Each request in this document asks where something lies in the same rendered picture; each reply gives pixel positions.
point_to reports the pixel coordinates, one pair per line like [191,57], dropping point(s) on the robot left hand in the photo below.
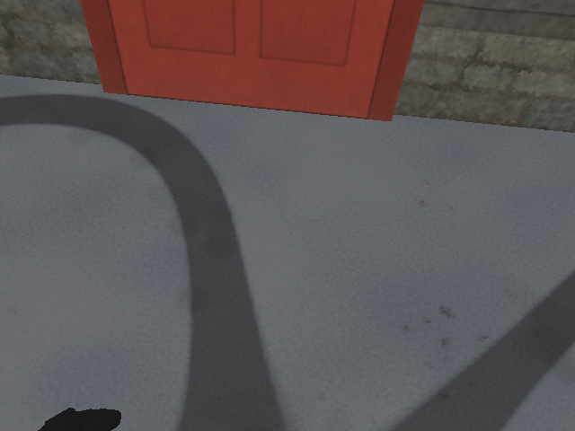
[85,420]

